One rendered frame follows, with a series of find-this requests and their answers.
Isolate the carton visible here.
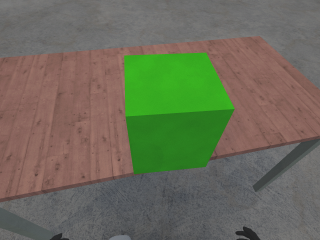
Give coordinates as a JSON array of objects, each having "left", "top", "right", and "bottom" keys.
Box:
[{"left": 124, "top": 52, "right": 235, "bottom": 174}]

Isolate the robot right hand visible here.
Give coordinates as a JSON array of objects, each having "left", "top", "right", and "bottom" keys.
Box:
[{"left": 235, "top": 226, "right": 260, "bottom": 240}]

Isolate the table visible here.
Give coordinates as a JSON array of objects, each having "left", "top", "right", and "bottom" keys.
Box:
[{"left": 0, "top": 36, "right": 320, "bottom": 240}]

